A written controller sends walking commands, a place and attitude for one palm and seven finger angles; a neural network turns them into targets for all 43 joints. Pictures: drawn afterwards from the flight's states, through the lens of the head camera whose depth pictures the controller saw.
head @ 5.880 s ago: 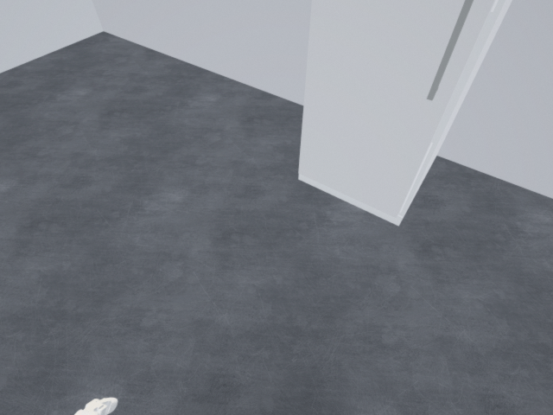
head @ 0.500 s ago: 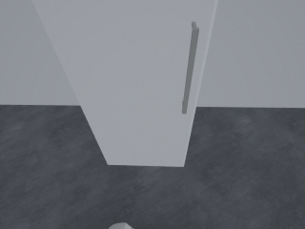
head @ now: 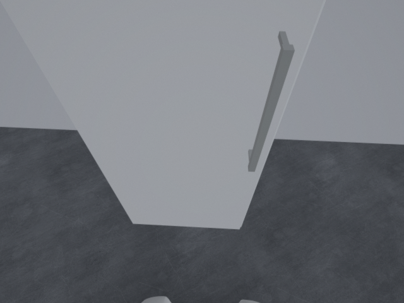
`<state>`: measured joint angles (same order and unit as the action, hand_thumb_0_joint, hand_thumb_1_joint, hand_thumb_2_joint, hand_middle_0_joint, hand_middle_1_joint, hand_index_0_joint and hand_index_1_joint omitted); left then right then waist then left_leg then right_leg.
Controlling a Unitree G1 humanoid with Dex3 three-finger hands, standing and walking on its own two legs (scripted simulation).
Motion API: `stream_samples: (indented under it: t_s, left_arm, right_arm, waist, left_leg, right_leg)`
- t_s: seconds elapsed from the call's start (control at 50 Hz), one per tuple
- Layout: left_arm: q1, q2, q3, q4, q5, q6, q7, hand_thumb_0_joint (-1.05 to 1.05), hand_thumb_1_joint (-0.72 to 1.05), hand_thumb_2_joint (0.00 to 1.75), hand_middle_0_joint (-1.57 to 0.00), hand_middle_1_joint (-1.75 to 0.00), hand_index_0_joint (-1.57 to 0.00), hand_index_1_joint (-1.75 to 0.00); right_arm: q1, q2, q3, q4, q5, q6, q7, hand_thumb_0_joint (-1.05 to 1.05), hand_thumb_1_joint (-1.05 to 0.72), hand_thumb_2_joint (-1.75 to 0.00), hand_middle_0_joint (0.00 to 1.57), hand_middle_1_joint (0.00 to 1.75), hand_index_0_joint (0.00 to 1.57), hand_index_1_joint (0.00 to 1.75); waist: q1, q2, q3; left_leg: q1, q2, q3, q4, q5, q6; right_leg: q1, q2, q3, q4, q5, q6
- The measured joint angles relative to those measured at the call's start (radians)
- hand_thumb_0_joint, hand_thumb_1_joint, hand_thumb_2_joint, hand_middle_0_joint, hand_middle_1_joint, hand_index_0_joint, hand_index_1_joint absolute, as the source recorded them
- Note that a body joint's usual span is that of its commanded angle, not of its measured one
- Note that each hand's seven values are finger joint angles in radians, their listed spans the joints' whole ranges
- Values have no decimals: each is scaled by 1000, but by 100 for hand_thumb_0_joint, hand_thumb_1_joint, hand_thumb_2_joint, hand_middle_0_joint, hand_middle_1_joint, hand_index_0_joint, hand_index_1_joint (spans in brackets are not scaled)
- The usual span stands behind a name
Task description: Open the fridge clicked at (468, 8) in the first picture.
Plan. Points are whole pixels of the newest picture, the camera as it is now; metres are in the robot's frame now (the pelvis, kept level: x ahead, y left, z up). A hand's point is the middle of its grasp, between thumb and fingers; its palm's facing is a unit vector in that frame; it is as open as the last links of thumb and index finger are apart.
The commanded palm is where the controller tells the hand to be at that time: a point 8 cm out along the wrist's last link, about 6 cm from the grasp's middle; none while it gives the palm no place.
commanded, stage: come to a stop and stand still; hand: right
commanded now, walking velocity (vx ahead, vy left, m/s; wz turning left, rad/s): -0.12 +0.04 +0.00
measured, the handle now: (263, 117) +0.47 -0.09 +0.10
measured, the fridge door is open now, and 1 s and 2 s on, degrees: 0 0 0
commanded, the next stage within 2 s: look again from close up in 1.92 s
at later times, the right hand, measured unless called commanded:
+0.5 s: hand out of the picture -0.01 -0.23 -0.17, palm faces -0.01 +0.98 -0.19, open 7.3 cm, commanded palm none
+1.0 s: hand out of the picture -0.12 -0.13 -0.14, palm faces +0.10 +0.98 -0.18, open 7.3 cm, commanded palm none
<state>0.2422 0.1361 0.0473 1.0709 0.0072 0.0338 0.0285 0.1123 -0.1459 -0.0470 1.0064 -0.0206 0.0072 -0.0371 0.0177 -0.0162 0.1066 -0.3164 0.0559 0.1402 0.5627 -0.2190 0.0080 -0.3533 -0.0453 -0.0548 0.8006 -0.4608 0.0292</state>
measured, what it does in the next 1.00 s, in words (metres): steps on the spot: right foot, then left foot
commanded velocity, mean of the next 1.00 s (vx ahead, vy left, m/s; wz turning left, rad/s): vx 0.07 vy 0.00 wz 0.00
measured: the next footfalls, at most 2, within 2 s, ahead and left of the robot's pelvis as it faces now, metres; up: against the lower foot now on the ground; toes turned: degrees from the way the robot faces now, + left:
right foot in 0.06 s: +0.07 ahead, -0.11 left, +0.00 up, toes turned -5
left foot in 0.66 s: -0.03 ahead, +0.08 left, +0.00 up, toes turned +6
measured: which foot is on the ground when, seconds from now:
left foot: down 0.00-0.08, up 0.10-0.64, down 0.66-1.00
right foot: up 0.00-0.04, down 0.06-0.66, up 0.68-1.00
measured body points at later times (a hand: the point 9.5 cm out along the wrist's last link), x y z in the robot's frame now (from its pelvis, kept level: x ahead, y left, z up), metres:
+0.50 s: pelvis -0.04 -0.03 +0.02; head -0.03 -0.06 +0.47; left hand -0.01 +0.21 -0.11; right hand -0.01 -0.28 -0.15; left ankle -0.11 +0.15 -0.66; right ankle +0.03 -0.11 -0.73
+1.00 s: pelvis -0.07 +0.02 +0.02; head -0.06 +0.05 +0.47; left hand -0.11 +0.24 -0.15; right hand -0.13 -0.18 -0.12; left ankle -0.10 +0.12 -0.73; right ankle -0.08 -0.14 -0.68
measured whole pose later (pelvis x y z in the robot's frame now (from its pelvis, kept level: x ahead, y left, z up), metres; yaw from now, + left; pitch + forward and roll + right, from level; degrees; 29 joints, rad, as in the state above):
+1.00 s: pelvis -0.07 +0.02 +0.02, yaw +1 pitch +1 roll -2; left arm 0.35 0.18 0.06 1.12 0.03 0.06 0.00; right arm 0.41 -0.05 -0.02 1.12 -0.02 -0.03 -0.02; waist -0.03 -0.05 -0.01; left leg -0.13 0.04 0.08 0.34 -0.22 0.02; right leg -0.38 -0.07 -0.04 0.81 -0.29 0.05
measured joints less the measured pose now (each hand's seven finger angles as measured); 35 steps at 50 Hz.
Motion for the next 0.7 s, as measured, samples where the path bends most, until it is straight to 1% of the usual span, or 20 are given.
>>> stream_samples:
  t_s: [0.04,0.06,0.08,0.1,0.12,0.14,0.16,0.2,0.22,0.26,0.3,0.38,0.46,0.56,0.6,0.62,0.64,0.66,0.68,0.7]
  left_arm:
    - [-29,13,6,-19,5,3,3,1,92,90,-20,-30,-20,-30]
    - [-39,19,9,-27,5,0,2,1,92,90,-20,-30,-20,-30]
    - [-49,18,10,-33,7,-5,0,1,92,90,-20,-30,-20,-30]
    - [-54,18,10,-42,11,-8,-3,1,92,90,-20,-30,-20,-30]
    - [-58,19,8,-52,15,-12,-2,1,92,90,-20,-30,-20,-30]
    - [-61,18,5,-60,18,-15,1,1,92,90,-20,-30,-20,-30]
    - [-65,17,1,-66,20,-18,5,1,92,90,-20,-30,-20,-30]
    - [-71,12,-9,-71,21,-24,10,0,92,90,-20,-30,-20,-30]
    - [-73,9,-14,-71,20,-27,11,0,91,90,-20,-30,-20,-30]
    - [-76,2,-19,-73,16,-34,15,0,91,90,-20,-30,-20,-30]
    - [-77,-1,-21,-74,14,-38,19,0,92,90,-20,-30,-21,-30]
    - [-69,-2,-19,-70,13,-41,21,0,92,90,-21,-30,-21,-30]
    - [-44,9,-13,-52,14,-33,14,0,92,90,-21,-30,-21,-30]
    - [5,24,-4,-8,22,-14,-3,0,91,90,-21,-30,-21,-30]
    - [28,30,1,13,25,-5,-8,0,91,90,-21,-30,-21,-30]
    - [40,31,4,24,26,0,-10,0,91,90,-20,-30,-21,-30]
    - [53,31,7,34,24,5,-12,0,91,90,-20,-30,-21,-30]
    - [64,28,9,42,19,9,-12,0,91,90,-20,-30,-21,-30]
    - [73,30,11,49,15,16,-13,0,91,90,-20,-30,-20,-30]
    - [85,34,13,55,16,26,-15,0,91,90,-20,-30,-20,-30]
  right_arm:
    - [7,-11,-6,-5,0,12,1,-1,-93,-90,20,30,21,30]
    - [13,-18,-9,-6,1,18,2,0,-93,-90,20,30,21,30]
    - [19,-29,-14,-5,4,26,3,0,-92,-90,20,30,21,30]
    - [27,-38,-18,-3,8,36,3,0,-92,-90,20,30,21,30]
    - [34,-44,-20,1,8,48,1,0,-92,-90,20,30,21,30]
    - [40,-50,-22,5,7,57,1,0,-92,-90,20,30,20,30]
    - [46,-55,-24,8,6,59,2,0,-92,-90,20,30,20,30]
    - [61,-68,-27,12,5,54,5,0,-92,-90,20,30,20,30]
    - [71,-74,-28,14,5,51,6,0,-92,-90,20,30,20,30]
    - [91,-84,-29,20,5,48,9,0,-92,-90,20,30,20,30]
    - [111,-90,-31,27,4,51,12,1,-91,-90,20,30,20,30]
    - [138,-97,-32,47,2,64,18,1,-91,-90,19,30,20,30]
    - [145,-92,-27,60,1,71,25,1,-91,-90,19,30,20,30]
    - [137,-67,-10,69,4,61,27,1,-91,-90,19,30,20,30]
    - [143,-50,-2,70,7,50,26,1,-91,-90,19,30,20,30]
    - [149,-41,1,70,8,42,25,1,-91,-90,19,30,20,30]
    - [160,-34,4,69,8,32,25,1,-91,-90,19,30,20,30]
    - [173,-29,6,68,5,20,23,0,-91,-90,19,30,20,30]
    - [181,-15,10,74,1,15,18,0,-91,-90,19,30,20,30]
    - [194,0,15,80,1,14,16,0,-91,-90,19,30,20,30]
  waist:
    - [-7,10,6]
    - [-9,18,6]
    - [-14,42,8]
    - [-19,55,5]
    - [-20,58,-1]
    - [-18,56,-6]
    - [-17,55,-11]
    - [-20,57,-20]
    - [-23,59,-27]
    - [-28,61,-40]
    - [-29,61,-51]
    - [-22,57,-65]
    - [-8,48,-74]
    - [14,29,-89]
    - [18,19,-100]
    - [17,15,-106]
    - [14,19,-112]
    - [8,31,-119]
    - [2,20,-119]
    - [-4,7,-124]
  left_leg:
    - [-5,7,-4,20,-8,-14]
    - [-11,12,-9,39,-16,-22]
    - [-17,26,-23,60,-26,-30]
    - [-32,27,-41,99,-92,-34]
    - [-54,11,-69,166,-175,-33]
    - [-75,-8,-98,246,-228,-31]
    - [-93,-25,-120,323,-250,-31]
    - [-112,-46,-148,439,-236,-38]
    - [-114,-50,-157,475,-219,-44]
    - [-102,-52,-167,505,-199,-57]
    - [-80,-49,-173,503,-195,-68]
    - [-31,-36,-178,463,-200,-79]
    - [13,-14,-163,375,-214,-74]
    - [72,-5,-124,212,-250,-42]
    - [109,-12,-100,115,-249,-26]
    - [138,-17,-84,45,-227,-20]
    - [174,-18,-72,-40,-198,-14]
    - [199,-12,-77,-120,-176,-2]
    - [200,-13,-76,-139,-103,6]
    - [199,-15,-73,-141,-66,10]
  right_leg:
    - [11,3,-9,-78,65,2]
    - [27,5,-18,-131,133,-6]
    - [35,18,-34,-139,165,-32]
    - [38,24,-45,-139,166,-58]
    - [40,24,-51,-147,162,-77]
    - [45,22,-51,-164,164,-90]
    - [51,21,-50,-189,173,-98]
    - [66,21,-49,-247,208,-102]
    - [74,22,-50,-276,226,-103]
    - [86,21,-54,-326,256,-106]
    - [95,17,-58,-362,280,-107]
    - [108,6,-66,-407,314,-103]
    - [110,-3,-69,-433,345,-97]
    - [98,-1,-61,-458,387,-82]
    - [95,3,-58,-472,405,-72]
    - [93,6,-58,-473,406,-65]
    - [86,14,-61,-462,388,-57]
    - [66,26,-68,-425,334,-44]
    - [43,28,-59,-365,243,-30]
    - [15,30,-39,-288,173,-21]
